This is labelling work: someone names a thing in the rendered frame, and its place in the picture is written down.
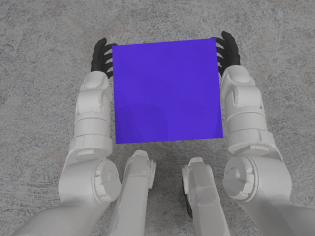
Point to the left robot forearm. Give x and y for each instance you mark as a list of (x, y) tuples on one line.
[(92, 121)]

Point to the robot right thigh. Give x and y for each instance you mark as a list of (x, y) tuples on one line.
[(207, 213)]

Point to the robot right upper arm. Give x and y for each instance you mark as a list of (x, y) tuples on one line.
[(262, 187)]

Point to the robot right hand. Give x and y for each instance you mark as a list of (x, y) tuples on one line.
[(230, 53)]

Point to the carton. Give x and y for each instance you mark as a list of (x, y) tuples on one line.
[(166, 91)]

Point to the robot left upper arm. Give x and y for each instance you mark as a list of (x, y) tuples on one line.
[(86, 190)]

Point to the left robot shin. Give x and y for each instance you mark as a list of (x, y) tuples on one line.
[(132, 158)]

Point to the robot left hand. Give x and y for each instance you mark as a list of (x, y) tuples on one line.
[(99, 59)]

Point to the right robot forearm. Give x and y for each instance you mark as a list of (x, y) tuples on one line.
[(245, 115)]

